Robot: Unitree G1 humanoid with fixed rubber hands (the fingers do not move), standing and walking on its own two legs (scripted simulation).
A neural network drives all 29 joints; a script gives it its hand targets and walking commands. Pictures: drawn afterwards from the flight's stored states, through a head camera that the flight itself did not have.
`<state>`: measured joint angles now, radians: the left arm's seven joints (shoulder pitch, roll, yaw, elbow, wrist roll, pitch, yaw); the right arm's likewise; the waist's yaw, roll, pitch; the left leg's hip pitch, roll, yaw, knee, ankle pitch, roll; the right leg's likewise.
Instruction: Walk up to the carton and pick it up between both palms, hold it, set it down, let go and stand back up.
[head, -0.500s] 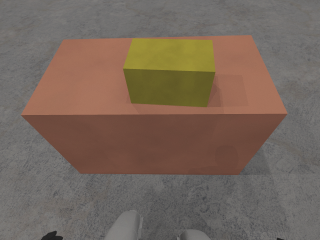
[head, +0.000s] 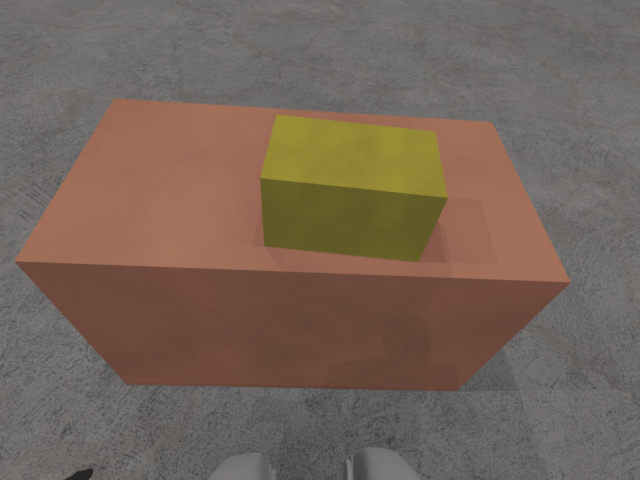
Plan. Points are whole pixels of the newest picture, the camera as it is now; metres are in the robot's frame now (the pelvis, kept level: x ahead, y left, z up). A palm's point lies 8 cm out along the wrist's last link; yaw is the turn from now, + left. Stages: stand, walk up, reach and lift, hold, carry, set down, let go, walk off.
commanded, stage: walk up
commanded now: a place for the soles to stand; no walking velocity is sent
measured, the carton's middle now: (348, 189) +0.59 -0.05 -0.03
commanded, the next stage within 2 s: none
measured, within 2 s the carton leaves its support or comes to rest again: neither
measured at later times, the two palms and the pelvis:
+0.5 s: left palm (117, 475) +0.14 +0.25 -0.10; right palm out of the picture +0.09 -0.37 -0.11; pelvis +0.06 -0.05 +0.00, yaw -1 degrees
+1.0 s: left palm (117, 446) +0.17 +0.26 -0.11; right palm (581, 465) +0.16 -0.37 -0.11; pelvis +0.10 -0.05 -0.02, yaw +1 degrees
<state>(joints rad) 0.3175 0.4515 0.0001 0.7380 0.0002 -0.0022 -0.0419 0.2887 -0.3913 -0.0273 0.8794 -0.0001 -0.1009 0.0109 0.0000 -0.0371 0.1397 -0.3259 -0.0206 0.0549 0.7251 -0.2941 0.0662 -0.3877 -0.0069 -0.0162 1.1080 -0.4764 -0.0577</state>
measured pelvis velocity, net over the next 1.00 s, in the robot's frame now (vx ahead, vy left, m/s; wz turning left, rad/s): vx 0.10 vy -0.05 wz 0.01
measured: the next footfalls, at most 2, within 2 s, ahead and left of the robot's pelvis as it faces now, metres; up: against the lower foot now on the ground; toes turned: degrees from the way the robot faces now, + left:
right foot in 0.22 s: +0.14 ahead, -0.16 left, +0.00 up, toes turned -3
left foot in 0.58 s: +0.19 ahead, +0.10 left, +0.00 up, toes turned +0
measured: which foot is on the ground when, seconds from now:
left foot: down 0.00-0.24, up 0.26-0.56, down 0.58-0.92, up 0.94-1.00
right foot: up 0.00-0.20, down 0.22-0.62, up 0.64-0.88, down 0.90-1.00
